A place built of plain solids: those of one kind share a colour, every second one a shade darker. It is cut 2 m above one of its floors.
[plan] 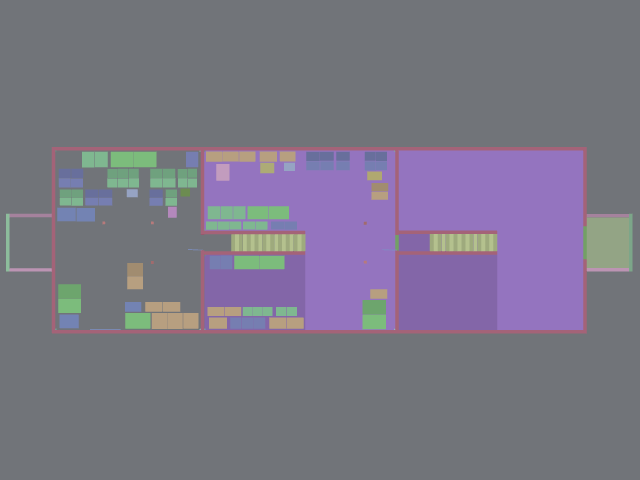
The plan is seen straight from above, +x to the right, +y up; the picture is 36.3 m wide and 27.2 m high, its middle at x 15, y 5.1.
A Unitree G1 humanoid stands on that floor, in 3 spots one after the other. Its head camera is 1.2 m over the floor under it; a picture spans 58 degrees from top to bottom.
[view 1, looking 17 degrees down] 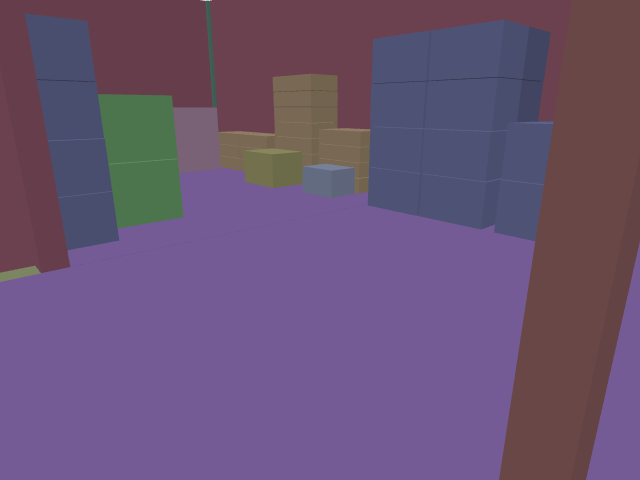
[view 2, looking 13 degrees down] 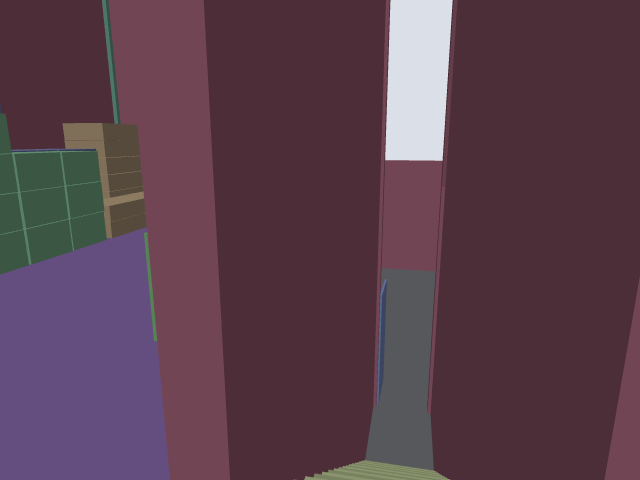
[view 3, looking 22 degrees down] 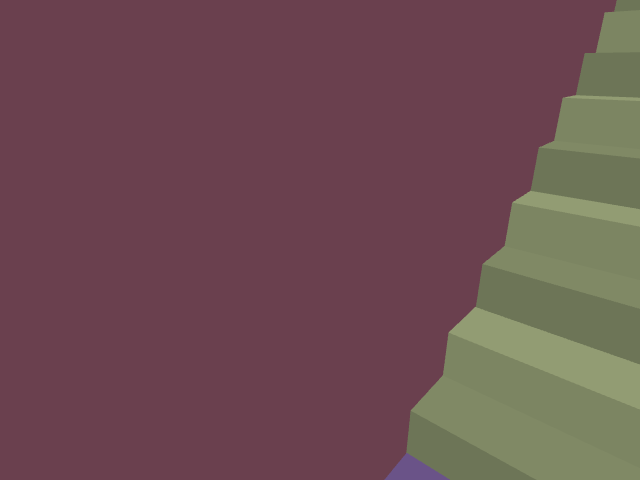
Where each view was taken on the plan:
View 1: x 17.86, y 4.95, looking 138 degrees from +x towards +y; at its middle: raised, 4.10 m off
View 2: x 15.17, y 4.95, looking -168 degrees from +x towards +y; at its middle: wall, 2.38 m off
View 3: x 20.22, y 4.95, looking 41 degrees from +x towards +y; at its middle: wall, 0.80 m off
